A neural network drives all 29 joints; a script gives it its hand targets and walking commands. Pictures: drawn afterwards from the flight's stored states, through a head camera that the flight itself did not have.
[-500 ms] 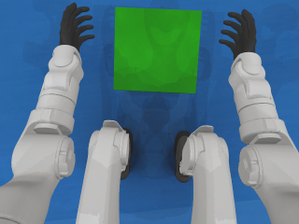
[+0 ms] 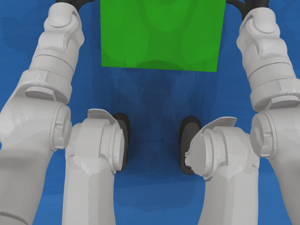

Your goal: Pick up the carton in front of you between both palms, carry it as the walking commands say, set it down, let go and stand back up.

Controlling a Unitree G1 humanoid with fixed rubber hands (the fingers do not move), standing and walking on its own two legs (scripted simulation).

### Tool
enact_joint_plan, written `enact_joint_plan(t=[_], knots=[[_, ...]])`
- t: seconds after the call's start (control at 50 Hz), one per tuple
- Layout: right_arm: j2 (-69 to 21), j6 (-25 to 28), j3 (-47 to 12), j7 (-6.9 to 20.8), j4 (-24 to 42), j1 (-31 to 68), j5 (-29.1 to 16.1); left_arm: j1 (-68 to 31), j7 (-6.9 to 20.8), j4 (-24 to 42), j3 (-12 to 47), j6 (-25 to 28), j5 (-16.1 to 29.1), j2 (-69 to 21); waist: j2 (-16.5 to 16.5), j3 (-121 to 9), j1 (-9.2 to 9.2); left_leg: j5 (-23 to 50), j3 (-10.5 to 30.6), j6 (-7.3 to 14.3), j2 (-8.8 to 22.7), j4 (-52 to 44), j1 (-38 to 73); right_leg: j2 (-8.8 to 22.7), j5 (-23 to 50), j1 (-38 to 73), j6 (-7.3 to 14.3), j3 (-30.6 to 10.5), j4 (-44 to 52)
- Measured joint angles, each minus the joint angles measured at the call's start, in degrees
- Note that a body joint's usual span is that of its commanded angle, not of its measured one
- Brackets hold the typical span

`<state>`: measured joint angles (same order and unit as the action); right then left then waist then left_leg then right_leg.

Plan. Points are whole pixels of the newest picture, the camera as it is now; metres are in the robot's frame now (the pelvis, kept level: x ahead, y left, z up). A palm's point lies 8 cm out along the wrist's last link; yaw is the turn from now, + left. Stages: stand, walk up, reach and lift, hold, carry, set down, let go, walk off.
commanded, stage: reach and lift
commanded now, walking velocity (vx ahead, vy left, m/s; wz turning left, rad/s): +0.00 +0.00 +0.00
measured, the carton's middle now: (159, 24) +0.51 +0.02 -0.24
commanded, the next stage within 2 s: none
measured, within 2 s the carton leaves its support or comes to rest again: leaves its support in 0.60 s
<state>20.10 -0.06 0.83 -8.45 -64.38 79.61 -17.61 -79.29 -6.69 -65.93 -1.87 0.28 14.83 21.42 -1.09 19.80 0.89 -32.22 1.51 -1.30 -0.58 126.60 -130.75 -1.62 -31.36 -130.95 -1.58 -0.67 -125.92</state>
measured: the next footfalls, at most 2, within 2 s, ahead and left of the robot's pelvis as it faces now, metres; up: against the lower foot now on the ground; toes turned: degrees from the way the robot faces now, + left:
none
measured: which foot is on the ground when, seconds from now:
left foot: down 0.00-1.00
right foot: down 0.00-1.00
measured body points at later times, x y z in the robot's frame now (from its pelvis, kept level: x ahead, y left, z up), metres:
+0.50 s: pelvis -0.01 +0.00 +0.00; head +0.35 +0.00 +0.26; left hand +0.53 +0.17 -0.17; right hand +0.55 -0.14 -0.17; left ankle +0.11 +0.12 -0.33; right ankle +0.12 -0.12 -0.33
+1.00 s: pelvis +0.00 +0.00 +0.07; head +0.25 +0.01 +0.44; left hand +0.50 +0.17 +0.00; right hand +0.51 -0.14 +0.00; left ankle +0.11 +0.13 -0.33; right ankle +0.12 -0.12 -0.33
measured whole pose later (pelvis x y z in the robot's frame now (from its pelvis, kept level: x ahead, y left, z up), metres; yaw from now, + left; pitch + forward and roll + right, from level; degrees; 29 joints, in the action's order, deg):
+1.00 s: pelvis +0.00 +0.00 +0.07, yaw +1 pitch +41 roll +0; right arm 1.1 -17.2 27.7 -5.4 -46.4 62.2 10.7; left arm -62.2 -3.5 -48.6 -24.0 -18.6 -9.6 3.9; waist -0.5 -7.7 0.7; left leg -29.9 1.3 -1.4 -1.7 112.4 -123.7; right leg -3.0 -29.2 -124.0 -2.1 -2.2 -112.2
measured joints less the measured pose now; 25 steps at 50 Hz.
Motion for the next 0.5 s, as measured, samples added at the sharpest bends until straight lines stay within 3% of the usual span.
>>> enact_joint_plan(t=[0.08, 0.2, 0.36, 0.42, 0.5], knots=[[-1.4, 0.2, 1.2, 0.2, -0.7, -1.5, 1.5, 1.8, 0.1, 1.3, 0.2, 0.1, -0.2, -1.5, 0.5, -2.3, 0.55, -0.9, -0.4, 0.3, 0.0, 0.0, 0.3, 0.0, -1.0, 0.3, -0.3, -0.4, 0.0], [-3.7, 1.0, 3.9, 0.5, -1.8, -4.2, 5.4, 3.1, 0.3, 0.2, -0.9, 0.1, -1.1, -3.9, 1.4, -5.9, -0.06, -0.3, -0.8, 0.4, -0.5, -1.5, -0.3, 0.5, -1.0, 0.0, -0.4, -0.8, 1.1], [-3.7, 0.9, 0.5, 1.0, -1.3, -0.6, 4.2, 0.4, -0.8, -1.8, -0.9, 1.0, -1.8, -5.2, 1.1, -3.8, -0.06, 1.8, -0.7, 0.4, 0.2, -3.0, -0.8, -0.2, 1.8, -1.0, -0.3, -0.8, 2.8], [-3.9, 1.0, 0.9, -1.4, -2.4, 2.2, 3.0, -2.0, -1.7, -2.6, 0.1, 1.0, -1.2, -5.0, 0.8, -1.9, 0.33, 2.4, -0.8, 0.2, 0.4, -3.2, -0.5, -0.5, 2.6, -1.0, -0.1, -0.8, 2.9], [-4.4, -0.1, 3.5, -1.9, -4.0, 4.5, 4.4, -5.0, -2.3, -4.8, 0.3, -0.4, -1.5, -4.7, 0.5, -0.1, 0.25, 2.7, -0.8, 0.0, 0.2, -2.5, 0.1, -0.4, 2.8, -0.5, 0.2, -0.8, 2.0]])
